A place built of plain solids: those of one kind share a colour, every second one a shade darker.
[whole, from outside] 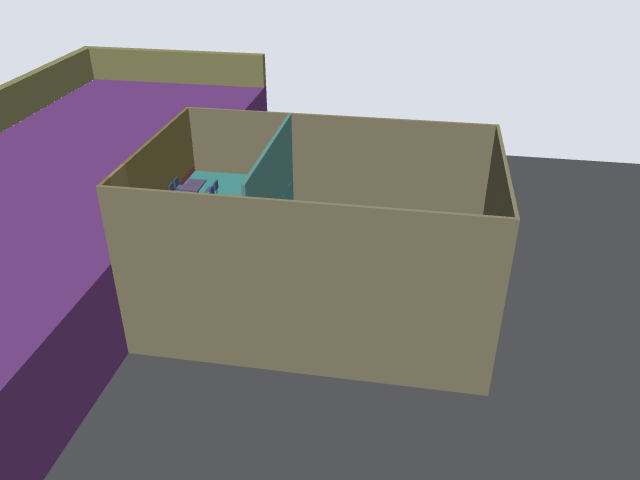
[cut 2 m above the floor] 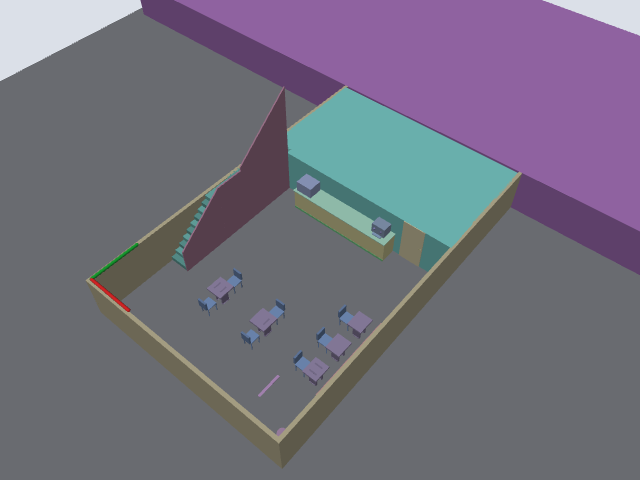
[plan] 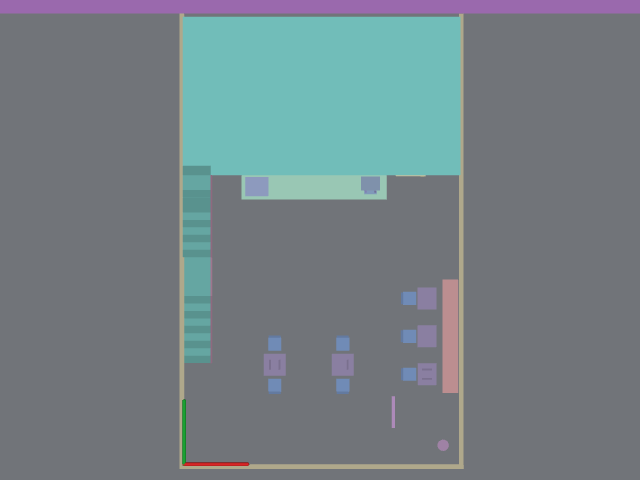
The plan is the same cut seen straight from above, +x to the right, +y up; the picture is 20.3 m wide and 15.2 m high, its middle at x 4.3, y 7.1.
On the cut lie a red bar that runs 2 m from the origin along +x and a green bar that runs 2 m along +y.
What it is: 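A cafe in the deep cellar of an old town house, fitted out in the 2010s to 2020s; 8.7 x 14.1 m; the hall a cellar under a ceiling 2.87 m high; over the flight a stairwell up to the entrance level's ceiling, 7.53 m over the hall's floor; the entrance level at street height, 4.32 m over the hall's floor, over the rear 5.0 m, with the street door 0.95 x 2.15 m and a glazed street front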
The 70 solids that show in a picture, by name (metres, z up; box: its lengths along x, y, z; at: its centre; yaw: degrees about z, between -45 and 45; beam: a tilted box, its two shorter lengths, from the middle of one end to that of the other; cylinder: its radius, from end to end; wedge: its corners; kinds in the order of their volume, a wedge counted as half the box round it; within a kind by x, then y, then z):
{
 "street_ground_1": {"box": [38.7, 12.65, 4.37], "at": [4.35, 20.59, 2.13]},
 "upper_1": {"box": [8.8, 5.02, 4.37], "at": [4.35, 11.66, 2.13]},
 "street_hedge_1": {"box": [38.7, 0.6, 2.2], "at": [4.35, 27.22, 5.42]},
 "street_hedge_2": {"box": [0.6, 12.65, 2.2], "at": [23.4, 20.59, 5.42]},
 "wall_1": {"box": [0.15, 14.42, 7.58], "at": [-0.07, 7.06, 3.74]},
 "wall_2": {"box": [3.64, 0.15, 7.58], "at": [1.67, -0.07, 3.74]},
 "wall_3": {"box": [1.5, 0.15, 7.58], "at": [3.94, -0.07, 3.74]},
 "wall_4": {"box": [4.46, 0.15, 7.58], "at": [6.62, -0.07, 3.74]},
 "wall_5": {"box": [0.15, 14.42, 7.58], "at": [8.78, 7.06, 3.74]},
 "stair_step_1": {"box": [0.89, 0.47, 0.25], "at": [0.4, 3.44, 0.07]},
 "stair_step_2": {"box": [0.89, 0.47, 0.44], "at": [0.4, 3.67, 0.17]},
 "stair_step_3": {"box": [0.89, 0.47, 0.64], "at": [0.4, 3.91, 0.27]},
 "stair_step_4": {"box": [0.89, 0.47, 0.84], "at": [0.4, 4.14, 0.37]},
 "stair_step_5": {"box": [0.89, 0.47, 1.03], "at": [0.4, 4.38, 0.47]},
 "stair_step_6": {"box": [0.89, 0.47, 1.23], "at": [0.4, 4.62, 0.56]},
 "stair_step_7": {"box": [0.89, 0.47, 1.42], "at": [0.4, 4.85, 0.66]},
 "stair_step_8": {"box": [0.89, 0.47, 1.62], "at": [0.4, 5.09, 0.76]},
 "stair_step_9": {"box": [0.89, 1.47, 1.82], "at": [0.4, 5.82, 0.86]},
 "stair_step_10": {"box": [0.89, 1.47, 2.01], "at": [0.4, 6.06, 0.96]},
 "stair_step_11": {"box": [0.89, 0.47, 2.21], "at": [0.4, 6.79, 1.06]},
 "stair_step_12": {"box": [0.89, 0.47, 2.41], "at": [0.4, 7.03, 1.15]},
 "stair_step_13": {"box": [0.89, 0.47, 2.6], "at": [0.4, 7.26, 1.25]},
 "stair_step_14": {"box": [0.89, 0.47, 2.8], "at": [0.4, 7.5, 1.35]},
 "stair_step_15": {"box": [0.89, 0.47, 3.0], "at": [0.4, 7.73, 1.45]},
 "stair_step_16": {"box": [0.89, 0.47, 3.19], "at": [0.4, 7.97, 1.55]},
 "stair_step_17": {"box": [0.89, 0.47, 3.39], "at": [0.4, 8.21, 1.64]},
 "stair_step_18": {"box": [0.89, 0.47, 3.78], "at": [0.4, 8.68, 1.84]},
 "stair_step_19": {"box": [0.89, 0.47, 3.98], "at": [0.4, 8.91, 1.94]},
 "stair_step_20": {"box": [0.89, 0.54, 4.17], "at": [0.4, 9.18, 2.04]},
 "entrance_wall_1": {"box": [7.81, 0.15, 3.26], "at": [4.79, 9.22, 5.9]},
 "window_wall_1": {"box": [0.7, 0.15, 3.21], "at": [0.35, 14.2, 5.92]},
 "window_wall_2": {"box": [6.8, 0.15, 3.21], "at": [5.3, 14.2, 5.92]},
 "counter_1": {"box": [4.57, 0.7, 1.05], "at": [4.12, 8.79, 0.47]},
 "stair_guard_1": {"wedge": [[0.83, 3.2, -0.02], [0.83, 3.2, 1.15], [0.83, 5.32, -0.02], [0.83, 5.32, 2.91], [0.89, 3.2, -0.02], [0.89, 3.2, 1.15], [0.89, 5.32, -0.02], [0.89, 5.32, 2.91]]},
 "stair_guard_2": {"wedge": [[0.83, 5.32, -0.02], [0.83, 5.32, 2.91], [0.83, 6.55, -0.02], [0.83, 6.55, 2.91], [0.89, 5.32, -0.02], [0.89, 5.32, 2.91], [0.89, 6.55, -0.02], [0.89, 6.55, 2.91]]},
 "stair_guard_3": {"wedge": [[0.83, 6.54, -0.02], [0.83, 6.54, 3.1], [0.83, 9.16, -0.02], [0.83, 9.16, 5.28], [0.89, 6.54, -0.02], [0.89, 6.54, 3.1], [0.89, 9.16, -0.02], [0.89, 9.16, 5.28]]},
 "street_door_wall_1": {"box": [1.2, 0.15, 3.21], "at": [1.3, 14.2, 5.92]},
 "bench_upholstered_1": {"box": [0.5, 3.6, 0.25], "at": [8.43, 4.05, 0.33]},
 "meeting_table_1": {"box": [0.7, 0.7, 0.07], "at": [2.87, 3.15, 0.71]},
 "meeting_table_2": {"box": [0.06, 0.32, 0.8], "at": [3.02, 3.15, 0.35]},
 "meeting_table_3": {"box": [0.7, 0.7, 0.07], "at": [5.02, 3.15, 0.71]},
 "meeting_table_4": {"box": [0.06, 0.32, 0.8], "at": [5.17, 3.15, 0.35]},
 "meeting_table_5": {"box": [1.2, 0.8, 0.07], "at": [5.6, 13.01, 5.03]},
 "meeting_table_6": {"box": [0.32, 0.06, 0.8], "at": [7.69, 2.7, 0.35]},
 "meeting_table_7": {"box": [0.6, 0.7, 0.07], "at": [7.69, 2.85, 0.71]},
 "meeting_table_8": {"box": [0.6, 0.7, 0.07], "at": [7.69, 4.05, 0.71]},
 "meeting_table_9": {"box": [0.6, 0.7, 0.07], "at": [7.69, 5.25, 0.71]},
 "display_1": {"box": [0.74, 0.61, 0.49], "at": [2.3, 8.79, 1.28]},
 "counter_top_1": {"box": [4.61, 0.78, 0.04], "at": [4.12, 8.77, 1.02]},
 "side_chair_1": {"box": [0.38, 0.08, 0.38], "at": [2.87, 2.26, 0.65]},
 "side_chair_2": {"box": [0.42, 0.42, 0.04], "at": [2.87, 2.5, 0.43]},
 "side_chair_3": {"box": [0.42, 0.42, 0.04], "at": [2.87, 3.8, 0.43]},
 "side_chair_4": {"box": [0.38, 0.08, 0.38], "at": [2.87, 4.04, 0.65]},
 "side_chair_5": {"box": [0.38, 0.08, 0.38], "at": [5.02, 2.26, 0.65]},
 "side_chair_6": {"box": [0.42, 0.42, 0.04], "at": [5.02, 2.5, 0.43]},
 "side_chair_7": {"box": [0.42, 0.42, 0.04], "at": [5.02, 3.8, 0.43]},
 "side_chair_8": {"box": [0.38, 0.08, 0.38], "at": [5.02, 4.04, 0.65]},
 "side_chair_9": {"box": [0.38, 0.08, 0.38], "at": [5.9, 13.95, 4.97]},
 "side_chair_10": {"box": [0.08, 0.38, 0.38], "at": [6.9, 2.85, 0.65]},
 "side_chair_11": {"box": [0.08, 0.38, 0.38], "at": [6.9, 4.05, 0.65]},
 "side_chair_12": {"box": [0.08, 0.38, 0.38], "at": [6.9, 5.25, 0.65]},
 "side_chair_13": {"box": [0.42, 0.42, 0.04], "at": [7.14, 2.85, 0.43]},
 "side_chair_14": {"box": [0.42, 0.42, 0.04], "at": [7.14, 4.05, 0.43]},
 "side_chair_15": {"box": [0.42, 0.42, 0.04], "at": [7.14, 5.25, 0.43]},
 "coffee_machine_1": {"box": [0.6, 0.45, 0.45], "at": [5.9, 8.89, 1.26]},
 "back_stallriser_1": {"box": [6.8, 0.05, 0.3], "at": [5.3, 14.14, 4.47]},
 "service_door_1": {"box": [0.95, 0.03, 2.1], "at": [7.17, 9.13, 1.0]},
 "plant_pot_1": {"cylinder": 0.18, "from": [8.2, 0.6, 0.0], "to": [8.2, 0.6, 0.38]},
 "counter_kick_1": {"box": [4.57, 0.012, 0.15], "at": [4.12, 8.43, 0.03]},
 "cable_protector_1": {"box": [0.1, 1.0, 0.07], "at": [6.62, 1.65, -0.01]}
}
